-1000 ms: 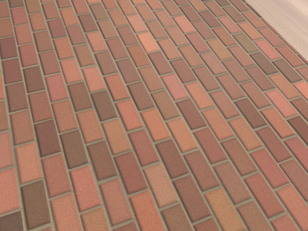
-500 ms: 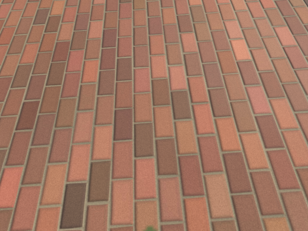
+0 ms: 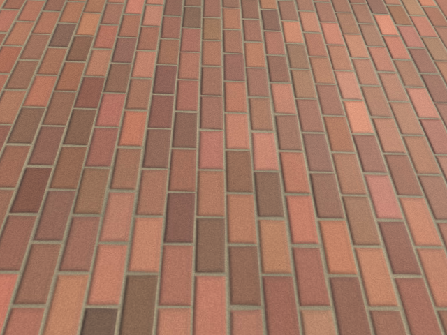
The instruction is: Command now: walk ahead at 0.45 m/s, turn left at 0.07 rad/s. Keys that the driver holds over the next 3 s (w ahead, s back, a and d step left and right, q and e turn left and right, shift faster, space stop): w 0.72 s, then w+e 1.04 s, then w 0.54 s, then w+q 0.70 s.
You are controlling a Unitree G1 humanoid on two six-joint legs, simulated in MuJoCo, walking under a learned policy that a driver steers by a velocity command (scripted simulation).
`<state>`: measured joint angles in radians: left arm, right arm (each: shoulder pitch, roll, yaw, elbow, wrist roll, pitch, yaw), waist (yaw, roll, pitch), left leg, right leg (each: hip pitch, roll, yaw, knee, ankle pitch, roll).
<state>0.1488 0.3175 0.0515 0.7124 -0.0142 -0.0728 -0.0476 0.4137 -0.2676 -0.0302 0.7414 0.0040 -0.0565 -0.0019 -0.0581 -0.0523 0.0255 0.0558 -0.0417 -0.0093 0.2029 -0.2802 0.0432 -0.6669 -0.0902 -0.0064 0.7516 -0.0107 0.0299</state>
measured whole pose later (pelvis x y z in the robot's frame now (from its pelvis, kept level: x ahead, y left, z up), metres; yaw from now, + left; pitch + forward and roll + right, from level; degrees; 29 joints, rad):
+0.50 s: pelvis +0.29 -0.04 +0.00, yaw +0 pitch +0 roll -2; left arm 0.35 0.28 0.04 0.81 -0.01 -0.09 -0.02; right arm 0.16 -0.30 -0.04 0.72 0.00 -0.07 0.00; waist 0.06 0.04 0.03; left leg -0.68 0.14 -0.06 0.82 -0.04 -0.02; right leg -0.08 0.08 -0.05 0.24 -0.17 -0.07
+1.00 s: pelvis +0.58 +0.02 +0.00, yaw -6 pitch +0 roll +2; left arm 0.21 0.31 0.05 0.76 -0.03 -0.03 -0.01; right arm 0.31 -0.26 -0.05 0.82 -0.02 -0.11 0.01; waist -0.04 -0.05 0.04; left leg -0.07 -0.05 0.14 0.25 -0.19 0.04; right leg -0.67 -0.09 0.09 0.96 -0.12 0.01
